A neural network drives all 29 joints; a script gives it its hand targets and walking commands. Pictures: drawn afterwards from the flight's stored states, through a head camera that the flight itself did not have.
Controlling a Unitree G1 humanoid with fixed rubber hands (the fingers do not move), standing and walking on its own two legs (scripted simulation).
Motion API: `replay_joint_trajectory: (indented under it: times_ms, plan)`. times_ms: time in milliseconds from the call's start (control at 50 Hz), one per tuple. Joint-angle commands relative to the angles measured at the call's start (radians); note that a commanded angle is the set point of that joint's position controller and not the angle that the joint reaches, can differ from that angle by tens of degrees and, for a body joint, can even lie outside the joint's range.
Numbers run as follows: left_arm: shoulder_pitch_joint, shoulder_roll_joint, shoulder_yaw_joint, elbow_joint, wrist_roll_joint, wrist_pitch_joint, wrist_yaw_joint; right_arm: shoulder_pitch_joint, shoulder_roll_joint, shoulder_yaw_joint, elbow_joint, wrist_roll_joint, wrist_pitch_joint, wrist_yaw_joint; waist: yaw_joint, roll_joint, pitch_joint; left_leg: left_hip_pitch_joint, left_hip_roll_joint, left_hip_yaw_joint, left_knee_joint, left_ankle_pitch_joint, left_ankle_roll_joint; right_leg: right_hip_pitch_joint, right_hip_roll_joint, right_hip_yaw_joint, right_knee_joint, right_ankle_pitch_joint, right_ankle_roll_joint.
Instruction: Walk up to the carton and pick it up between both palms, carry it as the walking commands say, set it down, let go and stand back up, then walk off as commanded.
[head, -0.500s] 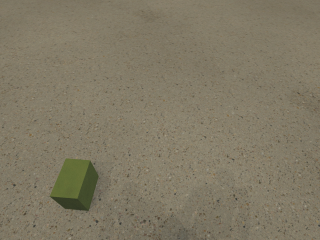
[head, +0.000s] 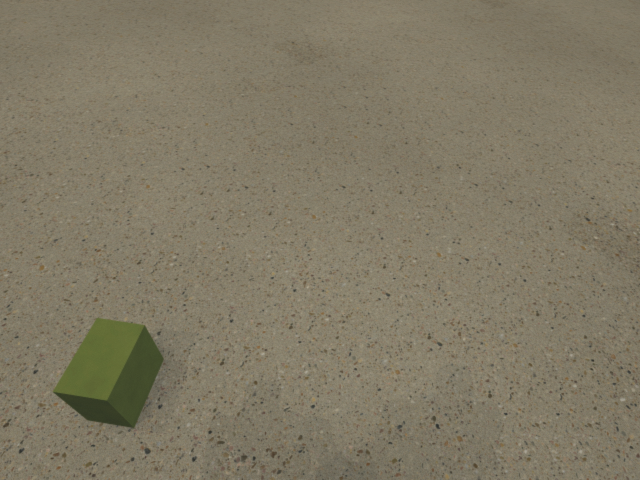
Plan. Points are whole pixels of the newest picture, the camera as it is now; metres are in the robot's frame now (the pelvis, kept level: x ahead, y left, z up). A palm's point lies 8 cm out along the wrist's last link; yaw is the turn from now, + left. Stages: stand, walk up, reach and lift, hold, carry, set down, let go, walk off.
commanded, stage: stand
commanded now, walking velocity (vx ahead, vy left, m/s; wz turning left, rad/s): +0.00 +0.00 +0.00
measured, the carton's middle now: (115, 373) +0.52 +0.61 -0.66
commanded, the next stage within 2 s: none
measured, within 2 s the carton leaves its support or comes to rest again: neither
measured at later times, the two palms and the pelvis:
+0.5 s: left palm out of the picture -0.04 +0.18 -0.14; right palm out of the picture -0.04 -0.20 -0.14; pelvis +0.01 -0.02 +0.01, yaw -1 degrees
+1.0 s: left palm out of the picture -0.04 +0.15 -0.14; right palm out of the picture -0.02 -0.22 -0.14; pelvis +0.03 -0.03 +0.01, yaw -2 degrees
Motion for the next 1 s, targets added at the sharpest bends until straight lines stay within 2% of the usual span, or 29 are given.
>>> replay_joint_trajectory:
  times_ms: [0,60,80,120,140,220,260,300,360,380,440,460,480,500,520,540,580,600,660,680,720,760,780,800,820,840,860,920,980]
  plan:
    - [0.077,0.012,-0.009,0.02,0.005,-0.016,-0.01,0.106,-0.073,-0.001,0.018,0.009,-0.02,0.001,-0.018,0.176,0.045,0.067,0.216,-0.19,-0.212,0.439,0.034,0.02,-0.147,0.152,-0.12,0.184,0.047]
    - [0.081,0.087,0.017,0.053,0.019,-0.015,-0.014,0.088,-0.036,0.009,0.021,0.021,-0.026,0.002,-0.026,0.074,0.002,0.057,0.153,-0.14,-0.221,0.253,0.012,0.095,-0.164,0.167,-0.16,0.273,0.02]
    - [0.144,0.072,0.001,0.075,0.013,-0.023,-0.015,0.142,-0.09,-0.003,0.029,0.014,-0.021,0.002,0.001,0.118,0.037,0.05,0.118,-0.119,-0.247,0.225,0.006,0.105,-0.186,0.208,-0.19,0.309,0.014]
    - [0.139,0.072,0.0,0.094,0.012,-0.026,-0.018,0.109,-0.091,-0.012,0.032,0.014,-0.027,0.009,-0.015,0.071,-0.011,0.034,0.113,-0.095,-0.242,0.113,-0.012,0.152,-0.184,0.189,-0.22,0.298,0.017]
    - [0.095,0.094,0.001,0.092,0.009,-0.036,-0.002,0.068,-0.098,-0.021,0.019,0.03,-0.031,0.005,-0.011,-0.002,0.05,0.052,0.119,-0.097,-0.262,0.222,-0.012,0.112,-0.199,0.176,-0.191,0.37,0.022]
    - [0.168,0.015,-0.014,0.149,0.012,-0.032,0.01,0.112,-0.092,-0.02,0.053,0.025,-0.026,0.002,-0.011,0.054,0.042,0.061,0.106,-0.091,-0.241,0.085,-0.009,0.115,-0.212,0.206,-0.238,0.3,0.023]
    - [0.077,0.021,-0.012,0.112,0.011,-0.041,0.004,0.146,-0.046,0.001,0.081,0.021,-0.016,0.001,-0.031,0.039,0.081,0.048,0.122,-0.107,-0.27,0.127,0.008,0.086,-0.188,0.199,-0.223,0.245,0.017]
    - [0.197,-0.025,-0.022,0.172,0.013,-0.035,0.006,0.175,-0.031,0.009,0.12,0.019,-0.017,0.001,-0.003,0.006,0.075,0.039,0.122,-0.123,-0.263,0.074,0.004,0.079,-0.189,0.213,-0.246,0.167,0.02]
    - [0.141,0.019,-0.023,0.139,0.002,-0.037,-0.005,0.178,-0.085,-0.002,0.116,0.023,-0.027,-0.018,0.013,0.069,0.046,0.034,0.083,-0.078,-0.268,0.1,-0.012,0.115,-0.186,0.21,-0.244,0.158,0.004]
    - [0.123,0.043,-0.01,0.142,0.008,-0.037,-0.002,0.225,-0.041,0.015,0.127,0.013,-0.027,-0.007,-0.011,0.048,0.115,0.01,0.093,-0.09,-0.277,0.12,-0.015,0.099,-0.16,0.19,-0.246,0.201,0.005]
    - [0.237,0.039,-0.016,0.192,-0.004,-0.033,0.016,0.239,-0.013,0.027,0.143,0.021,-0.03,-0.003,0.015,0.011,0.126,0.011,0.101,-0.09,-0.274,0.151,-0.022,0.106,-0.164,0.163,-0.228,0.295,0.007]
    - [0.165,-0.036,-0.031,0.165,0.003,-0.038,0.007,0.229,-0.011,0.019,0.146,0.028,-0.027,-0.01,-0.004,0.068,0.057,0.045,0.1,-0.096,-0.272,0.14,-0.011,0.115,-0.175,0.192,-0.225,0.25,0.009]
    - [0.181,-0.025,-0.038,0.177,0.008,-0.034,0.004,0.222,-0.01,0.019,0.141,0.03,-0.028,-0.003,0.017,-0.021,0.055,0.045,0.083,-0.104,-0.258,0.124,-0.019,0.106,-0.172,0.185,-0.228,0.223,0.024]
    - [0.146,-0.007,-0.027,0.159,0.003,-0.051,-0.007,0.19,-0.09,-0.005,0.142,0.03,-0.014,-0.016,0.024,0.075,0.024,0.042,0.092,-0.097,-0.265,0.129,-0.021,0.137,-0.182,0.21,-0.233,0.223,0.013]
    - [0.156,-0.03,-0.036,0.167,0.007,-0.053,0.003,0.24,-0.031,0.007,0.146,0.027,-0.025,-0.006,-0.025,0.093,0.076,0.055,0.09,-0.079,-0.256,0.146,-0.011,0.106,-0.196,0.228,-0.206,0.275,-0.001]
    - [0.217,-0.025,-0.035,0.184,0.001,-0.05,0.011,0.27,0.051,0.034,0.169,0.023,-0.029,-0.002,-0.004,0.02,0.06,0.061,0.109,-0.096,-0.238,0.118,-0.002,0.093,-0.201,0.216,-0.219,0.276,0.011]
    - [0.189,0.025,-0.016,0.17,0.002,-0.041,0.01,0.257,0.047,0.045,0.178,0.028,-0.024,-0.016,0.008,0.074,0.127,0.053,0.132,-0.128,-0.266,0.183,0.003,0.059,-0.199,0.187,-0.223,0.347,-0.016]
    - [0.203,0.042,-0.014,0.167,-0.011,-0.048,0.015,0.257,0.049,0.039,0.163,0.032,-0.031,-0.012,0.015,0.018,0.047,0.07,0.112,-0.098,-0.251,0.177,-0.014,0.099,-0.189,0.191,-0.2,0.363,0.014]
    - [0.192,-0.045,-0.033,0.178,0.017,-0.051,0.004,0.273,-0.075,0.0,0.173,0.017,-0.02,-0.02,-0.012,0.016,-0.001,0.106,0.095,-0.077,-0.224,0.149,-0.023,0.114,-0.172,0.216,-0.211,0.277,0.016]
    - [0.215,0.007,-0.021,0.172,0.005,-0.06,0.011,0.214,0.0,0.015,0.156,0.029,-0.019,-0.016,0.025,0.015,-0.008,0.088,0.092,-0.077,-0.218,0.169,-0.026,0.149,-0.183,0.186,-0.202,0.426,0.024]
    - [0.238,-0.005,-0.024,0.196,-0.007,-0.054,0.014,0.223,0.043,0.03,0.158,0.025,-0.033,-0.009,0.023,-0.031,0.073,0.05,0.102,-0.086,-0.249,0.149,-0.027,0.108,-0.201,0.213,-0.217,0.466,-0.009]
    - [0.25,-0.057,-0.035,0.208,0.002,-0.054,0.007,0.271,0.012,0.015,0.219,0.022,-0.022,-0.025,0.007,0.057,0.071,0.066,0.089,-0.057,-0.192,0.133,-0.031,0.115,-0.196,0.228,-0.218,0.514,0.019]
    - [0.228,0.016,-0.012,0.205,-0.006,-0.05,0.013,0.277,0.019,0.011,0.187,0.023,-0.025,-0.02,0.001,-0.004,0.093,0.017,0.096,-0.055,-0.205,0.106,-0.027,0.118,-0.181,0.211,-0.239,0.406,-0.009]
    - [0.196,-0.017,-0.019,0.189,0.009,-0.044,0.015,0.28,-0.029,0.001,0.212,0.027,-0.013,-0.026,-0.001,0.091,0.116,0.001,0.084,-0.066,-0.212,0.11,-0.023,0.122,-0.219,0.253,-0.228,0.436,0.019]
    - [0.193,0.003,-0.011,0.188,0.004,-0.05,0.015,0.268,0.019,0.011,0.201,0.024,-0.018,-0.024,-0.011,0.052,0.075,0.083,0.099,-0.065,-0.218,0.135,-0.032,0.084,-0.181,0.219,-0.212,0.369,-0.012]
    - [0.25,-0.034,-0.023,0.196,0.0,-0.055,0.007,0.272,0.006,0.008,0.207,0.012,-0.012,-0.031,0.028,0.022,0.084,0.077,0.092,-0.073,-0.217,0.145,-0.029,0.096,-0.164,0.208,-0.219,0.398,0.014]
    - [0.255,-0.015,-0.017,0.208,-0.005,-0.059,0.027,0.302,0.075,0.023,0.212,0.035,-0.014,-0.03,-0.009,-0.025,0.076,0.069,0.106,-0.071,-0.227,0.141,-0.025,0.105,-0.187,0.198,-0.205,0.486,0.04]
    - [0.282,-0.022,-0.023,0.218,0.0,-0.067,0.016,0.253,-0.017,0.01,0.213,0.036,-0.006,-0.031,0.02,0.081,0.097,0.071,0.09,-0.063,-0.199,0.152,-0.035,0.089,-0.192,0.228,-0.219,0.554,0.012]
    - [0.226,-0.005,-0.02,0.198,0.004,-0.052,0.016,0.229,-0.017,-0.006,0.162,0.032,-0.017,-0.014,0.001,-0.066,0.121,0.018,0.089,-0.054,-0.183,0.15,-0.026,0.107,-0.192,0.199,-0.21,0.627,0.022]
